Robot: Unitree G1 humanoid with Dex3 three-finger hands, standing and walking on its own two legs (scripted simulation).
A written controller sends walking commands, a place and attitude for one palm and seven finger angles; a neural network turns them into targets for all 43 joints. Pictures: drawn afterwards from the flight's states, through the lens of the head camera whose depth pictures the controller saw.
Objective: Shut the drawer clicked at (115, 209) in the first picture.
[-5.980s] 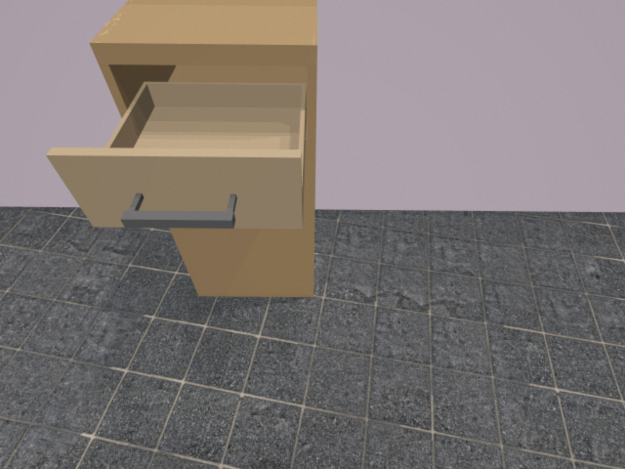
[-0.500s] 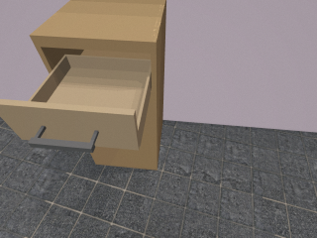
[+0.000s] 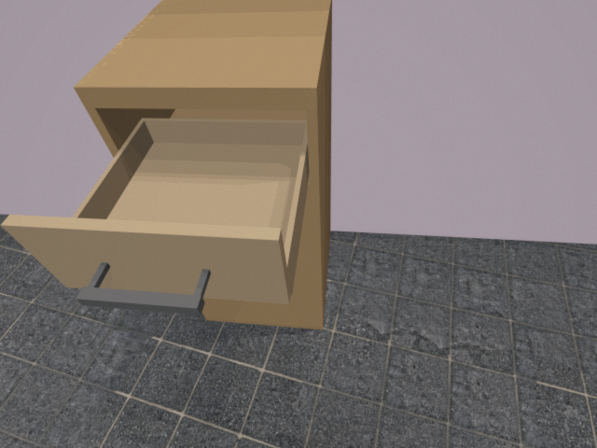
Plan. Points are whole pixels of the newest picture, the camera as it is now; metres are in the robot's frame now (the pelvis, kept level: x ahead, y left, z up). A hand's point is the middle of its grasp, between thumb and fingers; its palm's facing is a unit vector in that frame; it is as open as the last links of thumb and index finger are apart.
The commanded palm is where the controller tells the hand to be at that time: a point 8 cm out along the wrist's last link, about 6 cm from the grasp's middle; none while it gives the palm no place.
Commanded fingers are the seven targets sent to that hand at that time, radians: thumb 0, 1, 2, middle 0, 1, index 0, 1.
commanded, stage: shuffle to correct the standing spot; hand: left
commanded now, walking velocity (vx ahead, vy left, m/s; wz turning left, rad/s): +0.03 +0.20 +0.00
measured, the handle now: (146, 287) +0.31 +0.25 +0.04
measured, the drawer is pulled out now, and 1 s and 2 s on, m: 0.29 0.29 0.29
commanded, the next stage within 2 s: come to a stop and stand still in 0.06 s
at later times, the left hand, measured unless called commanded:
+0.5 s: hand out of the picture +0.05 +0.26 -0.17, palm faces +0.02 -0.97 -0.23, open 7.4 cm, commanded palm none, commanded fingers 0.00 0.90 0.90 -0.20 -0.30 -0.20 -0.30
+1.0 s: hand out of the picture +0.05 +0.21 -0.17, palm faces +0.01 -0.98 -0.19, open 7.3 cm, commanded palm none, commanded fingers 0.00 0.90 0.90 -0.20 -0.30 -0.20 -0.30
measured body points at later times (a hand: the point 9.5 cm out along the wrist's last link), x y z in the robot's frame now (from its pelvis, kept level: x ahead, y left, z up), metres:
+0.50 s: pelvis +0.02 +0.06 +0.00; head +0.04 +0.06 +0.45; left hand +0.05 +0.31 -0.15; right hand +0.10 -0.16 -0.15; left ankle +0.08 +0.21 -0.73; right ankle -0.02 -0.03 -0.70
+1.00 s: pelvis +0.01 +0.04 +0.00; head +0.00 +0.05 +0.45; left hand +0.05 +0.26 -0.15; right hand +0.02 -0.19 -0.15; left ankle +0.00 +0.12 -0.73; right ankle +0.00 -0.03 -0.73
